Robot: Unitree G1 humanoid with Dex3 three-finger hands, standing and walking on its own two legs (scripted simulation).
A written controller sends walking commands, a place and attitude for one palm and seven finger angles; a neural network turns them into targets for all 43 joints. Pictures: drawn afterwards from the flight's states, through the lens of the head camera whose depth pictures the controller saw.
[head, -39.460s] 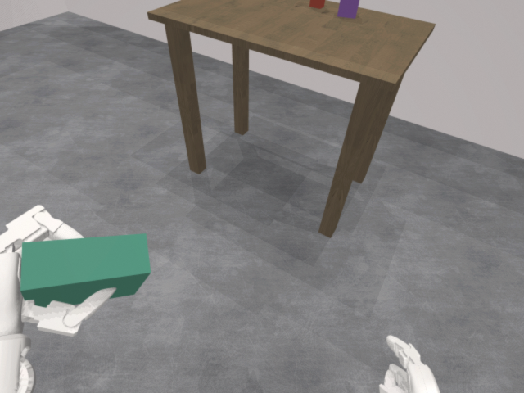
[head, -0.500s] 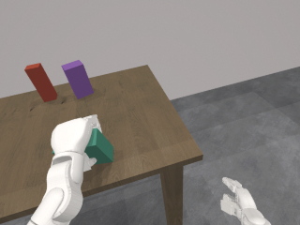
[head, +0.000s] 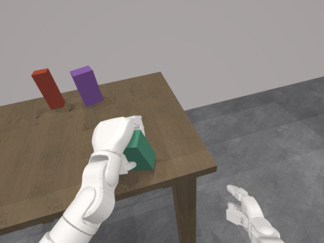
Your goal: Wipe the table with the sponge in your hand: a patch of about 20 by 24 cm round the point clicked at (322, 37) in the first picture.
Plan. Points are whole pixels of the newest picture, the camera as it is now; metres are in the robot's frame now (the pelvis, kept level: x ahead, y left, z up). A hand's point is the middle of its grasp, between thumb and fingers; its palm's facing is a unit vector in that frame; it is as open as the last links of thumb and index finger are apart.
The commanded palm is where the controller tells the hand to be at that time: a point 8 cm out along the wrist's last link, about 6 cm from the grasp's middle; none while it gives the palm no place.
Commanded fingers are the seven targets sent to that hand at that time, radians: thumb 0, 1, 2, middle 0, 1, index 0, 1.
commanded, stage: wipe forward along the third lane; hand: left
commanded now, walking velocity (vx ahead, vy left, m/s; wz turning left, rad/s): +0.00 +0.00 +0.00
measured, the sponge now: (130, 155) +0.29 +0.13 +0.11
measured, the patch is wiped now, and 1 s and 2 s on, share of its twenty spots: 0.80 0.95 1.00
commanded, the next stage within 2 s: wipe back along the third lane in 1.82 s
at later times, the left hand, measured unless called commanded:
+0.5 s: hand (124, 135) +0.33 +0.15 +0.14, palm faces +0.12 -0.14 -0.98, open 8.9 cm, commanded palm +0.31 +0.17 +0.18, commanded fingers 0.00 0.10 1.30 -1.20 -1.60 -1.20 -1.60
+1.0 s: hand (122, 122) +0.39 +0.17 +0.14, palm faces -0.01 -0.05 -1.00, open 9.0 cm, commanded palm +0.36 +0.19 +0.16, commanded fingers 0.00 0.10 1.30 -1.20 -1.60 -1.20 -1.60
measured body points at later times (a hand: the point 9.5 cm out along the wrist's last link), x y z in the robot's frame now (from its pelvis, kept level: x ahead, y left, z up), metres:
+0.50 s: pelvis +0.00 -0.02 +0.00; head -0.05 -0.07 +0.44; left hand +0.32 +0.15 +0.19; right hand +0.21 -0.25 -0.09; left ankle +0.04 +0.14 -0.73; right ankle -0.01 -0.07 -0.73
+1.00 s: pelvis +0.00 -0.03 +0.00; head -0.03 -0.09 +0.44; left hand +0.38 +0.17 +0.19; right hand +0.19 -0.27 -0.11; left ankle +0.04 +0.14 -0.73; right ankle -0.01 -0.07 -0.73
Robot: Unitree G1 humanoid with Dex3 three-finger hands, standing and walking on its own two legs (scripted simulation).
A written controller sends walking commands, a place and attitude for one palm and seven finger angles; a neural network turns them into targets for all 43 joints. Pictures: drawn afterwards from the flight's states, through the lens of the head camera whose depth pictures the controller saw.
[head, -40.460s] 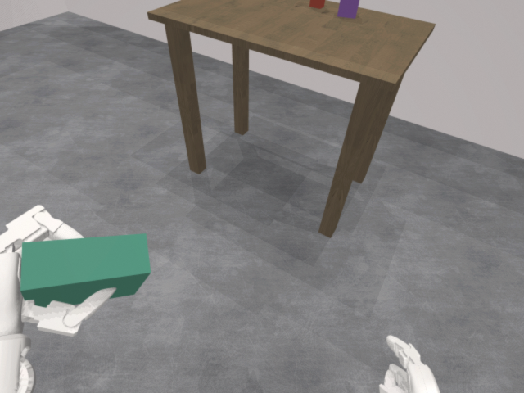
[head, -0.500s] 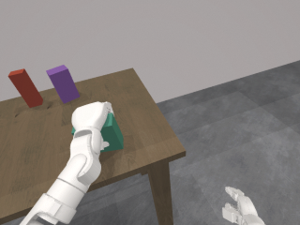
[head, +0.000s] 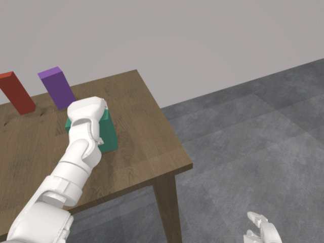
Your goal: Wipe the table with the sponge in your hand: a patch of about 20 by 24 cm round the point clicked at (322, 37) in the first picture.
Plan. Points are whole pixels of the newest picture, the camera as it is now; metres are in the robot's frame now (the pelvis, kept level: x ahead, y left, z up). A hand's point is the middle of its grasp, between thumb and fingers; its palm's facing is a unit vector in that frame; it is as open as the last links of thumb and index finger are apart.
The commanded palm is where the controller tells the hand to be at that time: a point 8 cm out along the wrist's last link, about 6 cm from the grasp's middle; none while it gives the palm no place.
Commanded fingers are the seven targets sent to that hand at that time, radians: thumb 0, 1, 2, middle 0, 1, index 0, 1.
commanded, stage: wipe forward along the third lane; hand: left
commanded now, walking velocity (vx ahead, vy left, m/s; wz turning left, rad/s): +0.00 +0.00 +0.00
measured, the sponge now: (96, 138) +0.37 +0.22 +0.10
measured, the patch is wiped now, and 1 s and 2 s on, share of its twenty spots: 0.95 1.00 1.00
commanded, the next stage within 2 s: wipe back along the third lane in 0.82 s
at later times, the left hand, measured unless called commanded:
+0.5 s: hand (92, 118) +0.41 +0.23 +0.14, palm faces -0.06 -0.01 -1.00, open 9.0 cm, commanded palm +0.40 +0.24 +0.16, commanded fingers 0.00 0.10 1.30 -1.20 -1.60 -1.20 -1.60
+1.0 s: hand (91, 111) +0.45 +0.24 +0.14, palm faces -0.06 +0.00 -1.00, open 9.0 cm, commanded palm +0.42 +0.25 +0.16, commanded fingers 0.00 0.10 1.30 -1.20 -1.60 -1.20 -1.60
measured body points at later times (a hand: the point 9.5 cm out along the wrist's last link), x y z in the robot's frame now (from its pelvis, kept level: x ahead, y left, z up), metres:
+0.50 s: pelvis -0.01 +0.00 +0.00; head -0.02 -0.05 +0.44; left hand +0.41 +0.22 +0.19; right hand +0.12 -0.26 -0.14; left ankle +0.03 +0.17 -0.73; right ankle -0.01 -0.04 -0.73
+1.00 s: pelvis +0.01 +0.02 +0.00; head +0.01 -0.02 +0.45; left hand +0.45 +0.24 +0.19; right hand +0.10 -0.25 -0.14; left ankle +0.03 +0.17 -0.73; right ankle -0.01 -0.04 -0.73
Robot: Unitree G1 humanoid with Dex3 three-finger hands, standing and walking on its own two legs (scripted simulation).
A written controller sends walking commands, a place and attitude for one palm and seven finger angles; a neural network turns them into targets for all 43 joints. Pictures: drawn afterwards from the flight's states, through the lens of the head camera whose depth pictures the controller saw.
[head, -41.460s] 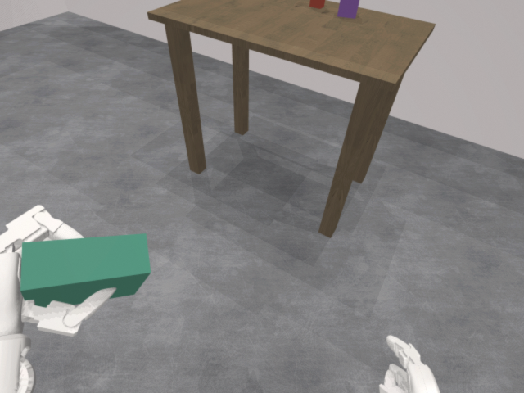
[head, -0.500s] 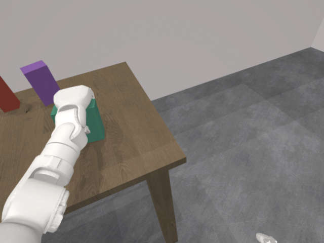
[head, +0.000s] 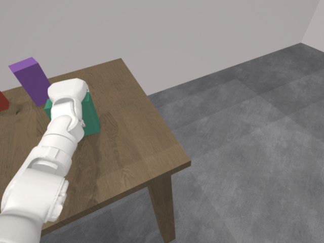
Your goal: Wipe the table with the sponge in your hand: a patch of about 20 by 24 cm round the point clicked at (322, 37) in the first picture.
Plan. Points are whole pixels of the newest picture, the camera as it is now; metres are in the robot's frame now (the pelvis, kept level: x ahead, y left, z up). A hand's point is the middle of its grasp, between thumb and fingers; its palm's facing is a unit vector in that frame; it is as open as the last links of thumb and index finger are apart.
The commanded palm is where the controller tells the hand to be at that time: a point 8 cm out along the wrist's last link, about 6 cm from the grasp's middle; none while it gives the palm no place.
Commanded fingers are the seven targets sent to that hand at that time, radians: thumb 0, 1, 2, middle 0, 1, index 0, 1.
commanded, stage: wipe back along the third lane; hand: left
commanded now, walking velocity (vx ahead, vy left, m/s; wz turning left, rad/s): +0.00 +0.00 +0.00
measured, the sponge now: (77, 121) +0.42 +0.24 +0.10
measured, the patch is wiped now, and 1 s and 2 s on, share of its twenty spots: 1.00 1.00 1.00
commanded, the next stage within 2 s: slide back across to the middle lane in 1.54 s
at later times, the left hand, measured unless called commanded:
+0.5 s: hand (73, 114) +0.41 +0.24 +0.14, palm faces +0.09 -0.06 -0.99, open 9.0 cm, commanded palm +0.35 +0.22 +0.16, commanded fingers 0.00 0.10 1.30 -1.20 -1.60 -1.20 -1.60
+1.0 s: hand (78, 129) +0.36 +0.20 +0.14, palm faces +0.18 -0.10 -0.98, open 8.9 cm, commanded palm +0.30 +0.19 +0.16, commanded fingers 0.00 0.10 1.30 -1.20 -1.60 -1.20 -1.60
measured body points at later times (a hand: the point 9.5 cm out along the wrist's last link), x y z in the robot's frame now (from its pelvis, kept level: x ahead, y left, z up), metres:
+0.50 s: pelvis +0.02 +0.05 +0.00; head +0.00 +0.02 +0.45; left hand +0.40 +0.23 +0.19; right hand +0.25 -0.17 -0.08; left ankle +0.02 +0.16 -0.73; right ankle -0.02 -0.06 -0.73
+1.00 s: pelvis +0.02 +0.05 +0.00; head -0.02 +0.01 +0.45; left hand +0.34 +0.21 +0.19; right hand +0.26 -0.13 -0.08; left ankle +0.02 +0.16 -0.73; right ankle -0.02 -0.06 -0.73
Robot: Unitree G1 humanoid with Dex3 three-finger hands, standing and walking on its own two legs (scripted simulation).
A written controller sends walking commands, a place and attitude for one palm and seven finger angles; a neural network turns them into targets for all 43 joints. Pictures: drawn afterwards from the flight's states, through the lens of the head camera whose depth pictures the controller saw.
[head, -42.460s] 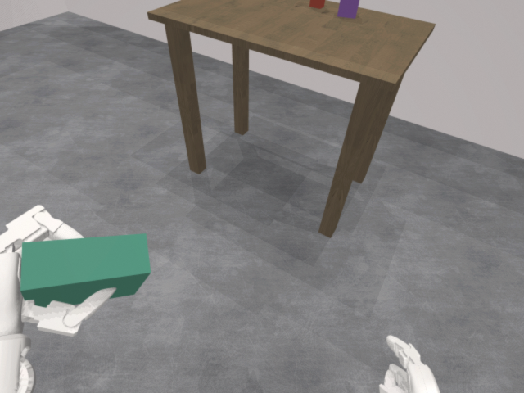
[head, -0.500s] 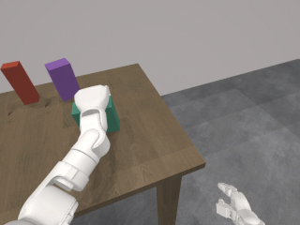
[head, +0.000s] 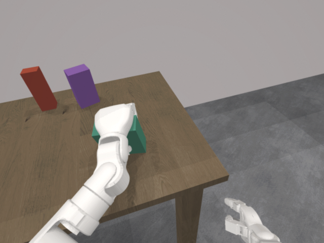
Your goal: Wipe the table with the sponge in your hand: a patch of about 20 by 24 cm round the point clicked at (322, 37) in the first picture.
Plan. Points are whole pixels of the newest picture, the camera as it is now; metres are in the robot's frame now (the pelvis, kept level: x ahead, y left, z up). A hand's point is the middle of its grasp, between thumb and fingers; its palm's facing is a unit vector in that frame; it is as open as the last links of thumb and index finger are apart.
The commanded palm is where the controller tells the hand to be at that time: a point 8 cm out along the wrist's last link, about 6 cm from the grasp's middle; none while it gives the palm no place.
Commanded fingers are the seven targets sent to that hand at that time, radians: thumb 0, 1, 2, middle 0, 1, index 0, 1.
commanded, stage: wipe back along the third lane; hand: left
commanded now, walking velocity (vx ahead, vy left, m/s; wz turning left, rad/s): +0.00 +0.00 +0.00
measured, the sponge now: (123, 140) +0.35 +0.15 +0.10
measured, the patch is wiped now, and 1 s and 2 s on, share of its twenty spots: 1.00 1.00 1.00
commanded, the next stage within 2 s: slide back across to the middle lane in 0.54 s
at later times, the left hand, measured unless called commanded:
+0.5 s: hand (133, 145) +0.30 +0.11 +0.14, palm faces +0.18 -0.12 -0.98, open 8.9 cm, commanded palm +0.24 +0.10 +0.16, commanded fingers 0.00 0.10 1.30 -1.20 -1.60 -1.20 -1.60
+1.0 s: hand (126, 150) +0.28 +0.11 +0.15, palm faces +0.20 -0.24 -0.95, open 8.8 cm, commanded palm +0.22 +0.14 +0.19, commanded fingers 0.00 0.10 1.30 -1.20 -1.60 -1.20 -1.60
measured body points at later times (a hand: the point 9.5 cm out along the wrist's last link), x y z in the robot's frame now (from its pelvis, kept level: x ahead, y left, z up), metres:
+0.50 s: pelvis -0.01 -0.04 +0.00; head -0.07 -0.10 +0.44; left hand +0.28 +0.11 +0.19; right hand +0.22 -0.26 -0.08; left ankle +0.01 +0.10 -0.73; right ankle -0.04 -0.11 -0.73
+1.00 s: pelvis -0.01 -0.06 +0.00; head -0.06 -0.12 +0.44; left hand +0.26 +0.12 +0.20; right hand +0.23 -0.28 -0.07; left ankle +0.01 +0.11 -0.73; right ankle -0.04 -0.11 -0.73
